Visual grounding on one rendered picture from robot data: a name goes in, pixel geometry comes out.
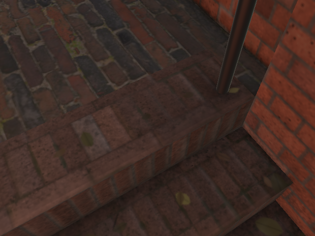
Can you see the stairs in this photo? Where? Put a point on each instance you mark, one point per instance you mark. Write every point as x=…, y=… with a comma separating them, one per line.
x=213, y=181

